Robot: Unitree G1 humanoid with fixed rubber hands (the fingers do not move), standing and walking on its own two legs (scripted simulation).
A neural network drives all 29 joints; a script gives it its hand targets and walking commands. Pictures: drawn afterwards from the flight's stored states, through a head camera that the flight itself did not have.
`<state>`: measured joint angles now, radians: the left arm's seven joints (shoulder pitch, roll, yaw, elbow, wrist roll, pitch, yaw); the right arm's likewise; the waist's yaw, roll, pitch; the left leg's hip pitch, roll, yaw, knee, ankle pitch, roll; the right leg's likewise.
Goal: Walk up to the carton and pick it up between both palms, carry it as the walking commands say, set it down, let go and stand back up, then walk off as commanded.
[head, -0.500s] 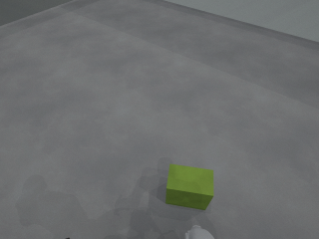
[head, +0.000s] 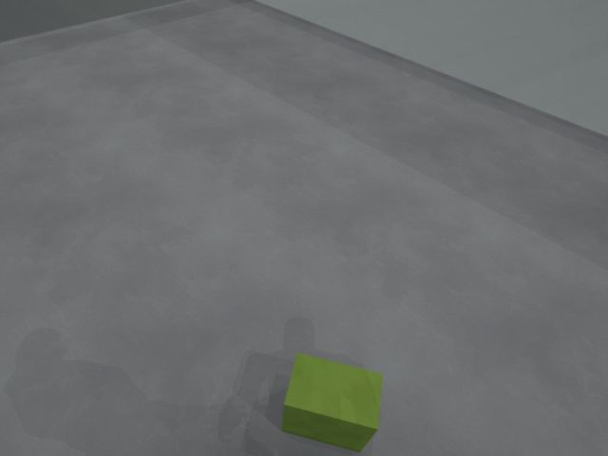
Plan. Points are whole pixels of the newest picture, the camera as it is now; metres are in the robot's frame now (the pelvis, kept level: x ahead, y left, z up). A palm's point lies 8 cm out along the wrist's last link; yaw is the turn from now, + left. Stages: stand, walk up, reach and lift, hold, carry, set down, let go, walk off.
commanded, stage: walk up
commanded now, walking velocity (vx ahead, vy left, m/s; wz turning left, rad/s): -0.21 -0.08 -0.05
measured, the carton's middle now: (329, 404) +0.41 -0.10 -0.63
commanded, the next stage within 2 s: none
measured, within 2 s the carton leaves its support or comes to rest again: neither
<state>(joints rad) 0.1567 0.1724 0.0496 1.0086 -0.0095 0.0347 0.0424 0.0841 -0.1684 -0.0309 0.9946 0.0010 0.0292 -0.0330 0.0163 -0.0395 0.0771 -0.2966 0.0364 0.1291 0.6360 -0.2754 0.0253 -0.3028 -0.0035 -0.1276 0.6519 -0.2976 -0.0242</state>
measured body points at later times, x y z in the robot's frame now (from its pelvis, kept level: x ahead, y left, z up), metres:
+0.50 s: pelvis -0.08 -0.05 +0.02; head -0.09 -0.08 +0.47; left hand -0.04 +0.18 -0.12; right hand -0.09 -0.29 -0.15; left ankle -0.05 +0.08 -0.69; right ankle -0.11 -0.17 -0.72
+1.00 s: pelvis -0.02 -0.02 +0.00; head -0.01 -0.03 +0.45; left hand +0.06 +0.23 -0.14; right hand -0.11 -0.21 -0.16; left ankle -0.12 +0.09 -0.72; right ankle +0.05 -0.13 -0.71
